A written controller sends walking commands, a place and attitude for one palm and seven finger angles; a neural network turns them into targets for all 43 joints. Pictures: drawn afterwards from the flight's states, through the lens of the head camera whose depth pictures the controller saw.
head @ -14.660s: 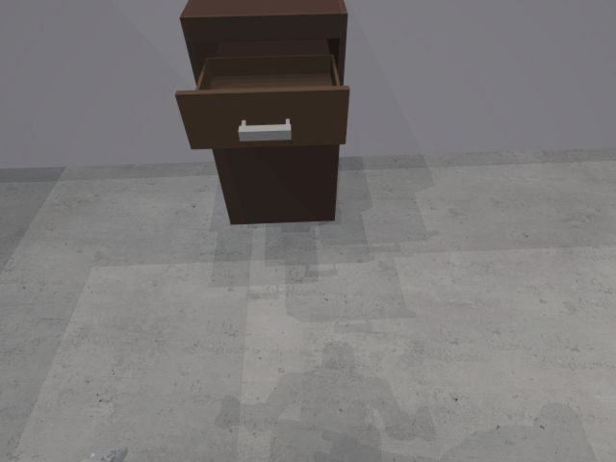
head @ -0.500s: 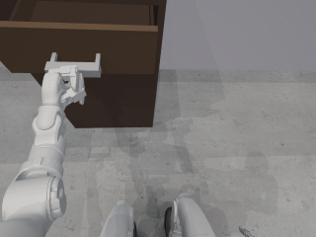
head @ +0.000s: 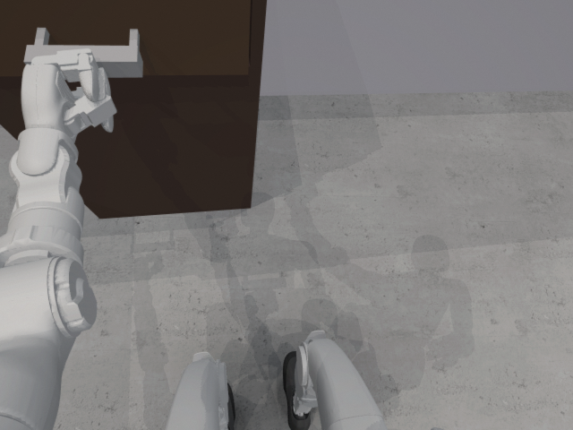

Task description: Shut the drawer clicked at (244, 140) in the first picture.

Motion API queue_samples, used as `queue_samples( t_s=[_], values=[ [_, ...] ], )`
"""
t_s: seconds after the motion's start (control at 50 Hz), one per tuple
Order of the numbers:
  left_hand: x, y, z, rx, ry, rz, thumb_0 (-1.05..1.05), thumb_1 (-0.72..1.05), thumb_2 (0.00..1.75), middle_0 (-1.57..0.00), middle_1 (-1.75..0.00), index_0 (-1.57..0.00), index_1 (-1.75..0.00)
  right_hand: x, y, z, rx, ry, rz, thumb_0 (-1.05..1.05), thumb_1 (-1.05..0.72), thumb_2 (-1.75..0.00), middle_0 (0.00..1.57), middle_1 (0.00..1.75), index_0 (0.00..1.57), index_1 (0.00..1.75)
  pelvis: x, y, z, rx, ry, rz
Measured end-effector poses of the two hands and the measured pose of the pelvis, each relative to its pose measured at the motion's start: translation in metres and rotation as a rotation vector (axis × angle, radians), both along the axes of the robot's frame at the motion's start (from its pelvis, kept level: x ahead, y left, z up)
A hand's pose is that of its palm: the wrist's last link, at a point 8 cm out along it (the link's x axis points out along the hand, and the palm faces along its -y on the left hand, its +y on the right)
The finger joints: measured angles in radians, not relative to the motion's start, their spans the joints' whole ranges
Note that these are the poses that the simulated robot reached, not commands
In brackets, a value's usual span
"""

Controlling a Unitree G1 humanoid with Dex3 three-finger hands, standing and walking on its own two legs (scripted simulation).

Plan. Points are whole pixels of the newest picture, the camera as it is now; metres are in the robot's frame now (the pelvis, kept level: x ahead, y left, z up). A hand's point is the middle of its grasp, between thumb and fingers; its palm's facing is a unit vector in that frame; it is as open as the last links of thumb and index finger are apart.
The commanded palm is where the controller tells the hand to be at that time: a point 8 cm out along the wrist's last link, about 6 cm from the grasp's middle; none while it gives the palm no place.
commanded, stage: push the drawer shut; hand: left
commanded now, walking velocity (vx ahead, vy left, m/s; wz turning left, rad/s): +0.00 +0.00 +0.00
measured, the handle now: (88, 48) +0.61 +0.21 +0.05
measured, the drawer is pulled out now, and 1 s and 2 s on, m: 0.02 0.00 0.00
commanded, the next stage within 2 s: pull the fist back off the drawer in 0.48 s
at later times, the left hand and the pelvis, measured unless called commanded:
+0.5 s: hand (98, 82) +0.56 +0.19 +0.05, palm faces +0.01 -1.00 -0.04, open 2.9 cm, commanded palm +0.60 +0.20 +0.06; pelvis -0.01 +0.00 -0.01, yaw +0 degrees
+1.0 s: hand (98, 83) +0.56 +0.19 +0.05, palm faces +0.02 -1.00 -0.04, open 2.9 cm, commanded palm +0.55 +0.21 +0.06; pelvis -0.02 +0.01 -0.02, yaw -1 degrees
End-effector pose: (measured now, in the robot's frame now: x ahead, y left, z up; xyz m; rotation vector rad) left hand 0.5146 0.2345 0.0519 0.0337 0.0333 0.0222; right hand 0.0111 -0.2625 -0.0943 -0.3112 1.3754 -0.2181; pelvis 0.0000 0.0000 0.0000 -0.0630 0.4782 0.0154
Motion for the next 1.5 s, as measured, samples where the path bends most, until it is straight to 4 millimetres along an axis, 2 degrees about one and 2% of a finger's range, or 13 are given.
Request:
queue_samples(
  t_s=[0.2,0.32,0.76,1.04,1.12,1.22,1.42,1.5],
  values=[
    [0.023,0.000,0.001,-0.001,0.005,-0.004,-0.01,0.74,0.92,-1.40,-1.60,-1.40,-1.60,-0.018,0.008,0.002,0.008,0.067,-0.032,0.00,-0.91,-0.89,0.20,0.30,0.20,0.30,0.003,0.002,-0.002,-0.011,0.027,-0.007],
    [0.027,0.008,-0.002,0.001,0.021,-0.007,-0.07,0.63,0.93,-1.40,-1.60,-1.40,-1.60,-0.026,0.011,0.002,0.006,0.104,-0.025,0.00,-0.91,-0.89,0.21,0.30,0.20,0.30,0.002,0.003,-0.005,-0.018,0.038,0.004],
    [0.029,0.012,0.000,0.011,0.033,-0.005,-0.06,0.57,0.95,-1.40,-1.60,-1.45,-1.60,-0.041,0.008,0.001,-0.039,0.069,0.009,0.00,-0.91,-0.89,0.20,0.30,0.21,0.30,-0.019,0.003,-0.015,-0.033,0.057,0.021],
    [0.026,0.010,-0.002,-0.002,0.014,-0.002,-0.05,0.62,0.90,-1.40,-1.60,-1.42,-1.60,-0.052,0.019,0.000,0.004,0.095,-0.027,0.00,-0.91,-0.89,0.20,0.30,0.20,0.30,-0.017,0.007,-0.014,-0.030,0.050,0.003],
    [0.023,0.005,-0.001,-0.013,0.009,0.005,-0.03,0.69,0.89,-1.40,-1.60,-1.41,-1.60,-0.046,0.022,0.003,0.024,0.095,-0.043,0.00,-0.91,-0.89,0.20,0.30,0.20,0.30,-0.010,0.009,-0.007,-0.024,0.041,-0.006],
    [0.017,0.000,-0.001,-0.011,0.018,0.012,-0.01,0.80,0.89,-1.40,-1.60,-1.41,-1.60,-0.030,0.025,0.008,0.047,0.077,-0.054,0.00,-0.91,-0.89,0.20,0.30,0.20,0.30,0.003,0.010,0.003,-0.015,0.021,-0.016],
    [0.012,0.002,0.004,-0.008,-0.007,0.021,0.01,0.89,0.90,-1.40,-1.60,-1.40,-1.60,0.020,0.018,0.014,0.051,0.026,-0.040,0.00,-0.91,-0.89,0.20,0.30,0.20,0.30,0.030,0.010,0.016,-0.003,-0.002,-0.023],
    [-0.005,0.004,0.017,0.016,-0.039,-0.003,0.01,0.90,0.90,-1.40,-1.60,-1.40,-1.60,0.045,0.017,0.022,0.069,-0.018,-0.057,0.00,-0.91,-0.89,0.20,0.30,0.20,0.30,0.042,0.010,0.028,0.000,-0.021,-0.031]
  ],
)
